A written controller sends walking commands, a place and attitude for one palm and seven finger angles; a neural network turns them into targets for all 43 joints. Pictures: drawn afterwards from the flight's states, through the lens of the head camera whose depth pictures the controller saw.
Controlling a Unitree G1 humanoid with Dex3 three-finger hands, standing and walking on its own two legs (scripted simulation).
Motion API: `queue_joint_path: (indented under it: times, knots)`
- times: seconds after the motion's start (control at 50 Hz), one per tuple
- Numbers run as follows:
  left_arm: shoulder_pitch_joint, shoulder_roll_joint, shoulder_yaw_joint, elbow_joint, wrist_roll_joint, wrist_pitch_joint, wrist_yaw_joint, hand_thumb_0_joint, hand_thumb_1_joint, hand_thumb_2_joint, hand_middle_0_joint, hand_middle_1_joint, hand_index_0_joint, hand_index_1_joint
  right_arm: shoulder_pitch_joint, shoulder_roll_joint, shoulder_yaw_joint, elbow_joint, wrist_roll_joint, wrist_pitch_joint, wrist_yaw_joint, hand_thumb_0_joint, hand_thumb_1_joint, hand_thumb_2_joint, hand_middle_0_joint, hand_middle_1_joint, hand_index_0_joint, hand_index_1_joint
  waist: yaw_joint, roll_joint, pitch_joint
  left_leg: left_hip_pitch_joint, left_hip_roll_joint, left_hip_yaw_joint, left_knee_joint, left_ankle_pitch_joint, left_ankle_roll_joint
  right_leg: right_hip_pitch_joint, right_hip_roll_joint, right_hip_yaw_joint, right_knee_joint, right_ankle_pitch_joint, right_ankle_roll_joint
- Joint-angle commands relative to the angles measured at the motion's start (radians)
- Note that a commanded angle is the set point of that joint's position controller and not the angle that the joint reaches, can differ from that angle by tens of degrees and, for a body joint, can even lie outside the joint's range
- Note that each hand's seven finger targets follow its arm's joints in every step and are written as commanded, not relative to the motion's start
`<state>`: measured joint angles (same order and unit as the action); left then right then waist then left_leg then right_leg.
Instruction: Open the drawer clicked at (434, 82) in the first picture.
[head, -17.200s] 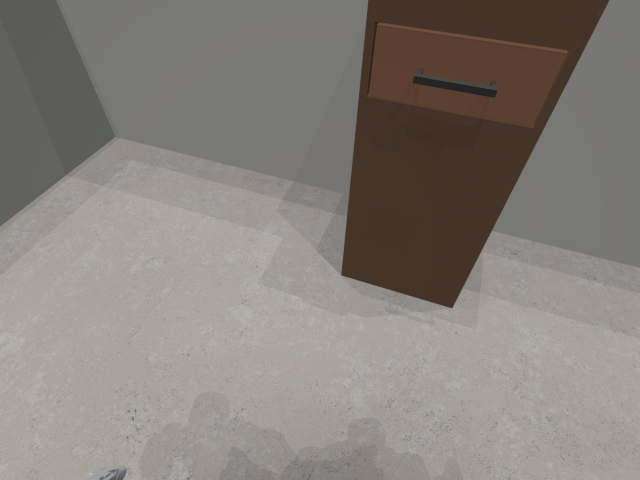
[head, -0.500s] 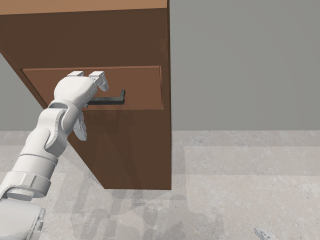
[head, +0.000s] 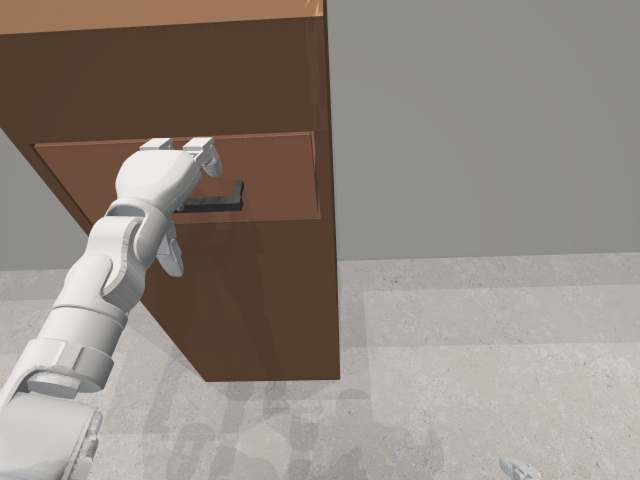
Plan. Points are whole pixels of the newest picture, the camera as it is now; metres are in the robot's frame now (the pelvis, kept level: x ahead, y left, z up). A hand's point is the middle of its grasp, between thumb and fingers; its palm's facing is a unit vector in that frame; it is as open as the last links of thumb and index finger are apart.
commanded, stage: move the hooked fingers above the handle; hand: left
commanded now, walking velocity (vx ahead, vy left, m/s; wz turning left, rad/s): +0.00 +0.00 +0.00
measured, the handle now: (184, 197) +0.48 +0.24 +0.08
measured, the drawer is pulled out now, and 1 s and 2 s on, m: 0.00 0.00 0.00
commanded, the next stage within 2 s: lift the fingers back up to retry in 1.06 s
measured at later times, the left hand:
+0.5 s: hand (164, 196) +0.42 +0.24 +0.13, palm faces +0.02 -0.02 -1.00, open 13.8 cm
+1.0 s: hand (148, 194) +0.42 +0.25 +0.14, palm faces +0.02 -0.02 -1.00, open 13.8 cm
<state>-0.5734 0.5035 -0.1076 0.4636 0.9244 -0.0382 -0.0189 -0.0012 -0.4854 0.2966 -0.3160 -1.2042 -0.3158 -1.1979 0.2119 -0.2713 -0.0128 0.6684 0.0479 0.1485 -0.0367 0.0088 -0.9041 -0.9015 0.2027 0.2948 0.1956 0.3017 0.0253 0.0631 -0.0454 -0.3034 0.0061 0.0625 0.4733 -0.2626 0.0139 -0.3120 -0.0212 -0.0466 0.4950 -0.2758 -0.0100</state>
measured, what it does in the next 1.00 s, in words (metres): stands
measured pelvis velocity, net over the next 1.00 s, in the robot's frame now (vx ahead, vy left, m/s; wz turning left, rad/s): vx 0.01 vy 0.00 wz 0.00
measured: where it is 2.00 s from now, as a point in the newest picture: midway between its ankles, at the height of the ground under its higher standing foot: outside the picture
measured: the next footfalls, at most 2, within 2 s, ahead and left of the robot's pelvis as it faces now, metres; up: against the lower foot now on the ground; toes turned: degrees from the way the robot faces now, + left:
none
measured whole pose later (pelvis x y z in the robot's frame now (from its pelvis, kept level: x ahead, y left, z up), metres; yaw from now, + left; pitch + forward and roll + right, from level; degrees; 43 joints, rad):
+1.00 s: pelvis +0.01 +0.00 +0.00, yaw +0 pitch +6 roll +0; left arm -0.61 0.57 -0.05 0.53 0.93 0.04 -0.04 0.00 -0.48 0.30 -0.31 -1.20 -0.31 -1.20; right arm 0.20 -0.27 -0.01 0.65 0.05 0.16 -0.04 0.01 -0.90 -0.90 0.20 0.29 0.20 0.30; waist 0.02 0.07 -0.06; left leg -0.32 0.01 0.06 0.48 -0.27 0.01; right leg -0.32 -0.01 -0.05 0.49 -0.28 -0.01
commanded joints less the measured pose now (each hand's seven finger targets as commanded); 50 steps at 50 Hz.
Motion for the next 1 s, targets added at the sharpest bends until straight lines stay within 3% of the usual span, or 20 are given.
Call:
queue_joint_path:
  times: [0.0, 0.04, 0.08, 0.14, 0.18, 0.24, 0.32, 0.38, 0.42, 0.5, 0.54, 0.58, 0.6, 0.66, 0.72, 0.78, 0.86, 0.92, 0.94, 0.98]
  knots:
    - [-0.522, 0.345, 0.195, -0.131, 0.021, 0.054, 0.093, 0.0, -0.5, 0.3, -0.3, -1.2, -0.3, -1.2, -0.064, -0.115, -0.036, -0.101, 0.0, -0.045, -0.01, 0.0, -0.9, -0.9, 0.2, 0.3, 0.2, 0.3, 0.005, -0.013, -0.352, 0.121, -0.024, -0.024, -0.032, 0.363, 0.02, 0.161, 0.029, 0.023, -0.033, 0.316, -0.029]
    - [-0.503, 0.311, 0.157, -0.081, 0.022, 0.082, 0.077, 0.0, -0.5, 0.3, -0.3, -1.2, -0.3, -1.2, -0.061, -0.121, -0.035, -0.101, 0.003, -0.044, -0.01, 0.0, -0.9, -0.9, 0.2, 0.3, 0.2, 0.3, -0.007, -0.022, -0.335, 0.121, -0.021, -0.022, -0.037, 0.352, 0.021, 0.151, 0.029, 0.019, -0.037, 0.316, -0.028]
    - [-0.509, 0.227, 0.07, -0.088, 0.016, 0.096, 0.036, 0.0, -0.5, 0.3, -0.3, -1.2, -0.3, -1.2, -0.058, -0.125, -0.04, -0.115, 0.009, -0.042, -0.011, 0.0, -0.9, -0.9, 0.2, 0.3, 0.2, 0.3, -0.032, -0.05, -0.339, 0.149, -0.018, -0.022, -0.033, 0.352, 0.027, 0.139, 0.026, 0.019, -0.047, 0.317, -0.025]
    - [-0.481, 0.193, 0.03, -0.11, 0.0, 0.09, -0.022, 0.0, -0.5, 0.3, -0.3, -1.2, -0.3, -1.2, -0.056, -0.126, -0.039, -0.136, 0.01, -0.037, -0.016, 0.0, -0.9, -0.9, 0.2, 0.3, 0.2, 0.3, -0.036, -0.065, -0.323, 0.156, -0.023, -0.029, -0.026, 0.341, 0.034, 0.125, 0.025, 0.022, -0.046, 0.329, -0.021]
    - [-0.457, 0.22, 0.056, -0.11, -0.009, 0.069, -0.045, 0.0, -0.5, 0.3, -0.3, -1.2, -0.3, -1.2, -0.051, -0.13, -0.038, -0.14, 0.008, -0.033, -0.021, 0.0, -0.9, -0.9, 0.2, 0.3, 0.2, 0.3, -0.034, -0.092, -0.304, 0.146, -0.025, -0.029, -0.025, 0.331, 0.037, 0.131, 0.024, 0.023, -0.052, 0.329, -0.022]
    - [-0.472, 0.258, 0.101, -0.13, -0.013, 0.027, -0.04, 0.0, -0.5, 0.3, -0.3, -1.2, -0.3, -1.2, -0.049, -0.124, -0.034, -0.141, 0.007, -0.032, -0.024, 0.0, -0.9, -0.9, 0.2, 0.3, 0.2, 0.3, -0.018, -0.069, -0.295, 0.126, -0.03, -0.029, -0.021, 0.336, 0.036, 0.135, 0.024, 0.025, -0.041, 0.346, -0.024]
    - [-0.494, 0.344, 0.198, -0.152, -0.003, -0.007, 0.02, 0.0, -0.5, 0.3, -0.3, -1.2, -0.3, -1.2, -0.047, -0.116, -0.037, -0.134, -0.001, -0.037, -0.021, 0.0, -0.9, -0.9, 0.2, 0.3, 0.2, 0.3, 0.009, -0.026, -0.355, 0.113, -0.032, -0.022, -0.011, 0.381, 0.031, 0.174, 0.024, 0.031, -0.021, 0.38, -0.025]
    - [-0.496, 0.426, 0.274, -0.098, 0.007, 0.002, 0.061, 0.0, -0.5, 0.3, -0.3, -1.2, -0.3, -1.2, -0.043, -0.124, -0.039, -0.114, -0.005, -0.038, -0.024, 0.0, -0.9, -0.9, 0.2, 0.3, 0.2, 0.3, 0.014, -0.065, -0.369, 0.079, -0.031, -0.009, -0.012, 0.377, 0.03, 0.219, 0.02, 0.038, -0.025, 0.405, -0.019]
    - [-0.496, 0.407, 0.248, -0.079, 0.014, 0.018, 0.069, 0.0, -0.5, 0.3, -0.3, -1.2, -0.3, -1.2, -0.051, -0.118, -0.036, -0.115, -0.001, -0.04, -0.023, 0.0, -0.9, -0.9, 0.2, 0.3, 0.2, 0.3, 0.009, -0.025, -0.354, 0.07, -0.033, -0.005, -0.015, 0.376, 0.029, 0.214, 0.02, 0.035, -0.021, 0.415, -0.02]
    - [-0.493, 0.302, 0.133, -0.09, 0.013, 0.042, 0.021, 0.0, -0.5, 0.3, -0.3, -1.2, -0.3, -1.2, -0.045, -0.129, -0.048, -0.122, 0.008, -0.04, -0.022, 0.0, -0.9, -0.9, 0.2, 0.3, 0.2, 0.3, -0.03, -0.046, -0.369, 0.117, -0.029, -0.005, -0.002, 0.379, 0.039, 0.178, 0.021, 0.035, -0.025, 0.42, -0.015]
    - [-0.454, 0.271, 0.107, -0.153, -0.005, 0.037, -0.01, 0.0, -0.5, 0.3, -0.3, -1.2, -0.3, -1.2, -0.042, -0.128, -0.052, -0.138, 0.007, -0.037, -0.019, 0.0, -0.9, -0.9, 0.2, 0.3, 0.2, 0.3, -0.029, -0.026, -0.382, 0.15, -0.03, -0.016, 0.005, 0.412, 0.042, 0.17, 0.024, 0.032, -0.021, 0.437, -0.018]
    - [-0.424, 0.218, 0.066, -0.187, -0.027, 0.029, -0.04, 0.0, -0.5, 0.3, -0.3, -1.2, -0.3, -1.2, -0.044, -0.125, -0.052, -0.148, 0.007, -0.035, -0.019, 0.0, -0.9, -0.9, 0.2, 0.3, 0.2, 0.3, -0.038, -0.061, -0.369, 0.158, -0.031, -0.021, 0.012, 0.425, 0.045, 0.162, 0.025, 0.031, -0.024, 0.448, -0.015]
    - [-0.418, 0.231, 0.079, -0.174, -0.034, 0.026, -0.045, 0.0, -0.5, 0.3, -0.3, -1.2, -0.3, -1.2, -0.046, -0.127, -0.049, -0.142, 0.009, -0.031, -0.02, 0.0, -0.9, -0.9, 0.2, 0.3, 0.2, 0.3, -0.039, -0.067, -0.319, 0.145, -0.029, -0.026, 0.007, 0.393, 0.042, 0.132, 0.027, 0.026, -0.03, 0.418, -0.015]
    - [-0.422, 0.274, 0.127, -0.152, -0.032, 0.016, -0.032, 0.0, -0.5, 0.3, -0.3, -1.2, -0.3, -1.2, -0.046, -0.128, -0.042, -0.134, 0.009, -0.027, -0.022, 0.0, -0.9, -0.9, 0.2, 0.3, 0.2, 0.3, -0.021, -0.069, -0.291, 0.113, -0.033, -0.026, -0.003, 0.346, 0.037, 0.125, 0.027, 0.025, -0.034, 0.367, -0.018]
    - [-0.488, 0.352, 0.199, -0.187, -0.014, -0.004, 0.013, 0.0, -0.5, 0.3, -0.3, -1.2, -0.3, -1.2, -0.046, -0.123, -0.043, -0.13, 0.001, -0.033, -0.022, 0.0, -0.9, -0.9, 0.2, 0.3, 0.2, 0.3, 0.0, -0.022, -0.359, 0.117, -0.035, -0.026, 0.001, 0.38, 0.034, 0.162, 0.026, 0.031, -0.018, 0.381, -0.024]
    - [-0.48, 0.43, 0.28, -0.138, 0.0, 0.006, 0.056, 0.0, -0.5, 0.3, -0.3, -1.2, -0.3, -1.2, -0.046, -0.123, -0.042, -0.116, -0.004, -0.033, -0.02, 0.0, -0.9, -0.9, 0.2, 0.3, 0.2, 0.3, 0.014, -0.025, -0.383, 0.093, -0.032, -0.02, 0.006, 0.421, 0.027, 0.203, 0.026, 0.029, -0.007, 0.422, -0.025]
    - [-0.458, 0.358, 0.209, -0.117, 0.011, 0.048, 0.057, 0.0, -0.5, 0.3, -0.3, -1.2, -0.3, -1.2, -0.055, -0.122, -0.044, -0.121, 0.0, -0.035, -0.013, 0.0, -0.9, -0.9, 0.2, 0.3, 0.2, 0.3, 0.003, -0.021, -0.379, 0.113, -0.025, -0.013, 0.002, 0.433, 0.029, 0.182, 0.027, 0.026, -0.007, 0.429, -0.022]
    - [-0.392, 0.309, 0.16, -0.114, 0.005, 0.072, 0.011, 0.0, -0.5, 0.3, -0.3, -1.2, -0.3, -1.2, -0.061, -0.128, -0.044, -0.137, 0.006, -0.028, -0.011, 0.0, -0.9, -0.9, 0.2, 0.3, 0.2, 0.3, -0.01, -0.05, -0.359, 0.116, -0.023, -0.016, 0.001, 0.424, 0.034, 0.176, 0.027, 0.025, -0.014, 0.428, -0.018]
    - [-0.396, 0.251, 0.102, -0.122, -0.001, 0.077, -0.009, 0.0, -0.5, 0.3, -0.3, -1.2, -0.3, -1.2, -0.065, -0.128, -0.041, -0.142, 0.009, -0.026, -0.011, 0.0, -0.9, -0.9, 0.2, 0.3, 0.2, 0.3, -0.024, -0.055, -0.328, 0.125, -0.021, -0.019, -0.003, 0.411, 0.034, 0.147, 0.027, 0.019, -0.02, 0.411, -0.017]
    - [-0.395, 0.227, 0.077, -0.189, -0.016, 0.064, -0.041, 0.0, -0.5, 0.3, -0.3, -1.2, -0.3, -1.2, -0.066, -0.129, -0.046, -0.159, 0.009, -0.027, -0.012, 0.0, -0.9, -0.9, 0.2, 0.3, 0.2, 0.3, -0.029, -0.07, -0.35, 0.154, -0.02, -0.027, 0.004, 0.424, 0.039, 0.146, 0.029, 0.023, -0.025, 0.399, -0.019]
